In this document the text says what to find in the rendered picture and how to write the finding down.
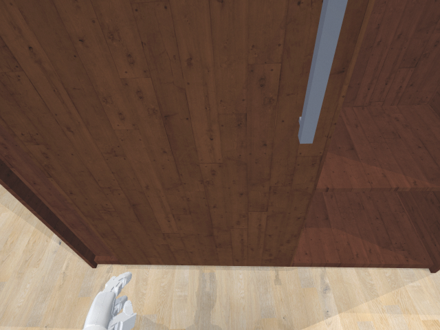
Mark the wardrobe door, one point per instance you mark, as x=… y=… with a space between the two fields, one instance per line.
x=171 y=126
x=29 y=173

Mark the handle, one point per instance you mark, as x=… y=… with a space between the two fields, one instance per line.
x=329 y=27

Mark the robot left hand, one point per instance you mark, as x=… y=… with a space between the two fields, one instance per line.
x=105 y=307

